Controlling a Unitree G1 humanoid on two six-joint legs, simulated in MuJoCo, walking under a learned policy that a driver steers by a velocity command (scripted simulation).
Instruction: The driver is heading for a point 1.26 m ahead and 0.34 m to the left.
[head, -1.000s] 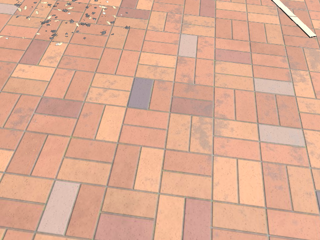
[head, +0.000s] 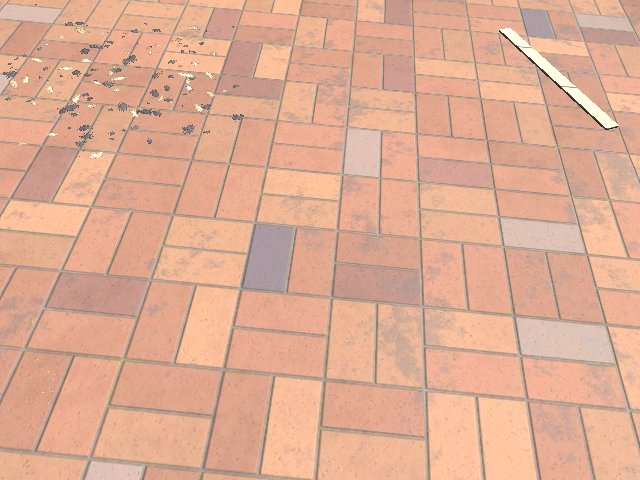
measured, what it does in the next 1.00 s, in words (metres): walks ahead: right foot, then left foot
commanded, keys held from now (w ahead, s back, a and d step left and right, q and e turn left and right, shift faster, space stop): w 0.88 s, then w+q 0.12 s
